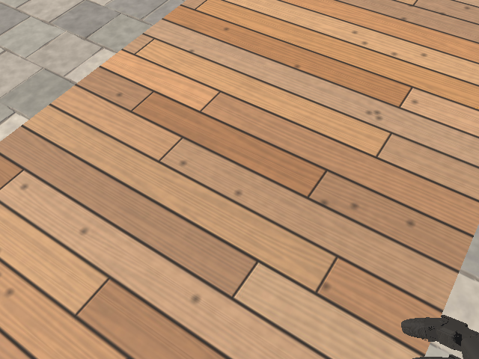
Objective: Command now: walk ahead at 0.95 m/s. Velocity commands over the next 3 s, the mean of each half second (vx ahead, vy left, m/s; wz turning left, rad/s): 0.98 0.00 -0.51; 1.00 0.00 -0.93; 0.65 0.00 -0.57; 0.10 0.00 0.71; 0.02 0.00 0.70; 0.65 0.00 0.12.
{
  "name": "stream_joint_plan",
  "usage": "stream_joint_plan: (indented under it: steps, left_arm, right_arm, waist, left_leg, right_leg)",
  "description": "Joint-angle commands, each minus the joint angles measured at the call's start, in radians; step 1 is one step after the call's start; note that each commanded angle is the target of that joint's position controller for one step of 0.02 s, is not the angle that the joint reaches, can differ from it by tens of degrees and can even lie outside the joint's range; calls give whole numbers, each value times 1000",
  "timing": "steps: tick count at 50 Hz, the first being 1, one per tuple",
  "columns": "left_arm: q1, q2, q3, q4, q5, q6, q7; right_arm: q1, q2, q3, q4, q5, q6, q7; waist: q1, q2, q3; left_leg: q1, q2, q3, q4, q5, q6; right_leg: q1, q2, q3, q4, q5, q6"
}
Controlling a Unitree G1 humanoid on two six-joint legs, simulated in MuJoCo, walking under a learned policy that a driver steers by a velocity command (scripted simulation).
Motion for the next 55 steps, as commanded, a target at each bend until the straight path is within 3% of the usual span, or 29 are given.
stream_joint_plan:
  steps: [1,3,4,5,6,8,10,13,15,20,22,25,26,27,28,29,30,32,34,38,43,46,47,48,49,50,51,53,55]
  left_arm:
    - [-26,215,42,-17,8,-6,17]
    - [-75,241,47,-14,14,12,29]
    - [-30,137,20,-54,-3,8,17]
    - [-4,49,2,-90,-30,-6,4]
    - [-122,141,24,-99,-26,-3,11]
    - [-197,118,18,-105,-23,2,0]
    - [-158,75,13,-86,5,38,-21]
    - [-242,45,12,-114,5,78,-41]
    - [-346,38,7,-151,-2,83,-48]
    - [-528,40,-10,-219,-5,67,-69]
    - [-520,57,-10,-219,-5,65,-72]
    - [-204,155,27,-132,-9,76,-53]
    - [24,206,57,-64,-6,78,-37]
    - [113,239,86,-31,-17,78,-13]
    - [4,282,98,-28,-28,87,1]
    - [-72,354,111,-74,2,93,-1]
    - [-102,296,108,-103,9,90,4]
    - [-166,202,85,-89,9,72,12]
    - [-200,182,70,-100,-2,37,22]
    - [-180,204,79,-110,-8,3,12]
    - [-102,230,99,-97,-21,9,-1]
    - [-155,291,112,-114,-8,10,6]
    - [-223,310,115,-128,-4,5,2]
    - [-258,199,85,-161,-1,-8,2]
    - [-147,41,40,-217,-49,-5,2]
    - [-167,119,33,-216,-27,11,11]
    - [-246,169,44,-205,-5,27,7]
    - [-335,157,44,-218,19,47,-23]
    - [-370,100,26,-259,24,74,-47]
  right_arm:
    - [-38,-85,-21,-65,-4,-17,-24]
    - [364,-154,-56,56,-6,-26,-55]
    - [499,-253,-87,88,-36,-30,-75]
    - [492,-300,-99,86,-33,-36,-68]
    - [398,-238,-90,82,-27,-38,-64]
    - [310,-130,-66,111,-22,-57,-65]
    - [295,-84,-50,143,-7,-76,-68]
    - [317,-61,-45,186,21,-103,-61]
    - [328,-46,-41,203,17,-112,-55]
    - [392,-66,-33,244,19,-117,-78]
    - [410,-115,-37,245,22,-111,-101]
    - [328,-209,-65,207,9,-66,-135]
    - [258,-223,-72,182,-2,-48,-134]
    - [217,-204,-76,180,-1,-37,-113]
    - [182,-29,-30,131,-21,-58,-90]
    - [252,-22,-16,12,13,-84,-84]
    - [214,-70,-9,8,-2,-113,-82]
    - [161,-99,-11,20,-16,-115,-81]
    - [176,-85,-1,26,-43,-67,-77]
    - [-32,-47,23,-64,-20,-41,-57]
    - [-130,-57,25,-116,12,-50,-57]
    - [90,-164,-21,-61,16,-61,-82]
    - [301,-208,-44,-12,17,-65,-98]
    - [531,-280,-74,26,-9,-69,-120]
    - [478,-347,-85,22,-54,-67,-114]
    - [353,-286,-90,9,-31,-58,-104]
    - [263,-176,-68,-7,-21,-52,-99]
    - [282,-111,-52,45,-20,-51,-95]
    - [341,-67,-39,114,-4,-69,-86]
  waist:
    - [-101,-159,43]
    - [-299,-151,-159]
    - [-303,17,-315]
    - [-223,273,-452]
    - [-227,121,-293]
    - [-160,-20,-49]
    - [-93,42,13]
    - [-70,46,95]
    - [-77,39,144]
    - [-92,-1,175]
    - [-68,32,119]
    - [115,107,-70]
    - [218,98,-150]
    - [243,-11,-144]
    - [105,-253,-18]
    - [-3,-274,-200]
    - [6,-87,-158]
    - [-88,98,41]
    - [-146,115,81]
    - [-90,44,127]
    - [3,-66,44]
    - [-116,-78,-113]
    - [-251,-74,-207]
    - [-334,24,-334]
    - [-197,344,-417]
    - [-163,306,-337]
    - [-164,156,-194]
    - [-155,22,-63]
    - [-127,69,-7]
  left_leg:
    - [220,-108,72,-40,-124,63]
    - [706,-115,12,-78,-179,102]
    - [1038,129,-286,-109,-574,121]
    - [1156,360,-845,-323,-956,157]
    - [1023,338,-836,-408,-911,126]
    - [717,277,-509,-427,-537,89]
    - [562,215,-319,-478,-411,44]
    - [523,183,-125,-535,-235,-9]
    - [498,128,21,-562,-73,-43]
    - [617,87,212,-560,480,-79]
    - [721,114,232,-469,903,-98]
    - [776,174,207,-57,1278,-90]
    - [677,186,172,238,1199,-69]
    - [510,71,173,653,560,-52]
    - [133,-108,104,1009,-430,-58]
    - [-149,-127,-110,1130,-477,-86]
    - [-210,-67,-188,1026,-406,-66]
    - [-115,12,-187,813,-320,-81]
    - [7,60,-178,677,-320,-124]
    - [149,72,-98,259,-85,-160]
    - [254,-17,-80,-59,135,-111]
    - [545,-81,-100,-112,-43,-83]
    - [772,-48,-106,-101,-107,-72]
    - [1013,141,-289,-89,-438,-47]
    - [1162,428,-845,-312,-721,26]
    - [1051,411,-989,-401,-886,58]
    - [909,353,-779,-390,-817,49]
    - [727,263,-470,-388,-451,20]
    - [660,239,-316,-411,-284,2]
  right_leg:
    - [-82,-252,7,198,1146,-127]
    - [-260,-229,-17,678,1192,-100]
    - [-574,-139,-19,1055,730,-96]
    - [-840,35,86,1350,-73,-84]
    - [-953,-11,149,1412,-9,-111]
    - [-918,-107,127,1310,120,-108]
    - [-842,-143,127,1260,136,-87]
    - [-934,-168,101,1243,202,-68]
    - [-973,-153,55,1160,304,-65]
    - [-924,-72,-125,813,453,-109]
    - [-811,1,-191,713,467,-141]
    - [-470,93,-187,708,314,-188]
    - [-253,89,-114,680,229,-232]
    - [-106,50,-11,573,176,-282]
    - [-68,-41,201,645,345,-311]
    - [130,-199,694,424,129,-516]
    - [73,-264,866,213,-138,-487]
    - [-248,-205,730,152,-84,-393]
    - [-464,-121,576,144,45,-362]
    - [-651,3,407,108,245,-309]
    - [-427,-13,415,202,568,-216]
    - [-336,-13,426,497,863,-146]
    - [-428,17,404,735,828,-125]
    - [-591,70,337,1073,510,-120]
    - [-891,165,226,1340,-197,-91]
    - [-1007,73,180,1409,-85,-109]
    - [-1020,10,146,1374,18,-104]
    - [-983,-51,124,1306,64,-90]
    - [-1002,-95,119,1295,73,-82]
Next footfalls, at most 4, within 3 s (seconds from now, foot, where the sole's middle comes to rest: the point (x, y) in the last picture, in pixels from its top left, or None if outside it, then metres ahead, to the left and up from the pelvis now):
0.06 left None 0.25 0.11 -0.76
0.54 right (304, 288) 0.66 -0.06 -0.76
0.96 left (319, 166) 1.13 -0.11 -0.76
1.36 right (443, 161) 1.18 -0.54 -0.76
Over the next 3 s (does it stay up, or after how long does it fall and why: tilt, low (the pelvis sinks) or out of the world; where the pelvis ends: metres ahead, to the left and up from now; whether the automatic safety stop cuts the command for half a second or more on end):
stays up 1.48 -0.55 -0.01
